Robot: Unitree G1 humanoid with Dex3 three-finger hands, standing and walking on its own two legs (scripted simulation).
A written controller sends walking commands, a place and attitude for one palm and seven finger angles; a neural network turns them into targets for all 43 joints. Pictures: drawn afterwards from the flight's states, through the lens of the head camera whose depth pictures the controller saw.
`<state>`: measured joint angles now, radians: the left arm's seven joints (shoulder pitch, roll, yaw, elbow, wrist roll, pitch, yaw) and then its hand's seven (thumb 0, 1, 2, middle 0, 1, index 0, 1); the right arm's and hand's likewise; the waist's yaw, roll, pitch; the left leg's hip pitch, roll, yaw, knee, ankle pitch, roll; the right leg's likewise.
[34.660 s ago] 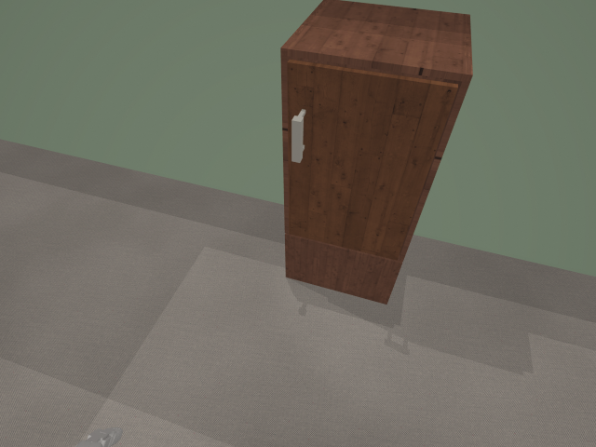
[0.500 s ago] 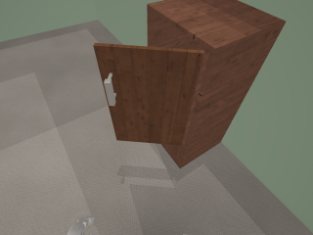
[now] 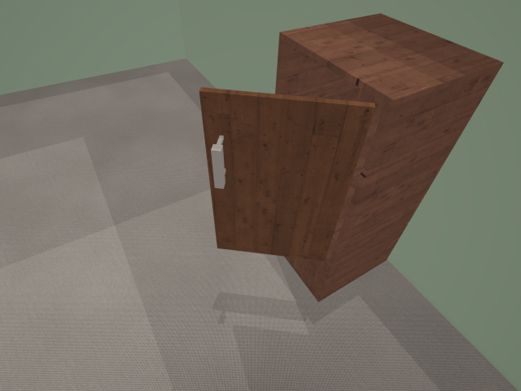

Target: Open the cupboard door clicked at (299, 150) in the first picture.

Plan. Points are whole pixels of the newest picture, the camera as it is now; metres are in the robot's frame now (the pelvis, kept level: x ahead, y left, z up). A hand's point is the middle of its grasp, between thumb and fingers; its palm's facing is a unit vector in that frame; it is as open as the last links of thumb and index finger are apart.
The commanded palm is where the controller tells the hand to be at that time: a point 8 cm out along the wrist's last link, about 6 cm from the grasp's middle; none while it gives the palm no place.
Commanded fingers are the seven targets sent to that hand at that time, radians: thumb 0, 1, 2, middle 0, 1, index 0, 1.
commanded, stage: come to a stop and stand still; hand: left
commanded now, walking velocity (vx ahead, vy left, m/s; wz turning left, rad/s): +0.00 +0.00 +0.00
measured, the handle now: (220, 161) +0.63 +0.14 -0.03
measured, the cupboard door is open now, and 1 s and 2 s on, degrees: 52 52 52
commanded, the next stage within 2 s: look again from close up in 0.30 s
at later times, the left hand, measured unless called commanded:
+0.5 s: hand out of the picture +0.00 +0.16 -0.16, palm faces +0.00 -0.98 -0.20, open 7.3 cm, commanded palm none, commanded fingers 0.00 0.90 0.90 -0.20 -0.30 -0.20 -0.30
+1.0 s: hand out of the picture -0.01 +0.12 -0.15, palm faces +0.02 -0.98 -0.18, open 7.3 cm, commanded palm none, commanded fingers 0.00 0.90 0.90 -0.20 -0.30 -0.20 -0.30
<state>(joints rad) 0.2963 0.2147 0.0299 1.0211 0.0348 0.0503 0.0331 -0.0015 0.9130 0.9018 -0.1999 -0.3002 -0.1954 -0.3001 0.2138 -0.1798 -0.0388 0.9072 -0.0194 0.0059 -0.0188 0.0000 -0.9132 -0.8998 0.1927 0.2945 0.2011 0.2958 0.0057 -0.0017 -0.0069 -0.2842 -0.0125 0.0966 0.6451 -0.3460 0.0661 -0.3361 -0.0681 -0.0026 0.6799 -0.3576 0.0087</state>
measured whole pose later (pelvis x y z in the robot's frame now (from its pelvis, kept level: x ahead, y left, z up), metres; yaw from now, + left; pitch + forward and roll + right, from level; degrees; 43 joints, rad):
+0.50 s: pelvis -0.01 -0.01 +0.02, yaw +0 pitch -1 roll +1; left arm 0.31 0.15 -0.01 1.06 0.03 0.00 0.03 0.01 0.93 0.90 -0.20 -0.30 -0.20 -0.30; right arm 0.31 -0.18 0.00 1.06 -0.01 -0.01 -0.02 0.00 -0.92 -0.90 0.19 0.29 0.20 0.30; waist -0.01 0.00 0.00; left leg -0.21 -0.04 0.10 0.42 -0.21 0.06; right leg -0.24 -0.03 -0.03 0.48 -0.23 0.00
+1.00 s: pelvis +0.00 -0.04 +0.02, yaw +0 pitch -1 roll +1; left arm 0.33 0.12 -0.01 1.11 0.02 -0.02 0.03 0.01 0.92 0.90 -0.20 -0.30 -0.20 -0.30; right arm 0.31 -0.12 0.01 1.13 -0.01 -0.01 -0.03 0.00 -0.91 -0.90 0.19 0.29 0.20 0.30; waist -0.01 0.01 -0.01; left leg -0.18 0.01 0.08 0.41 -0.21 0.00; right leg -0.20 0.02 -0.06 0.45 -0.23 -0.05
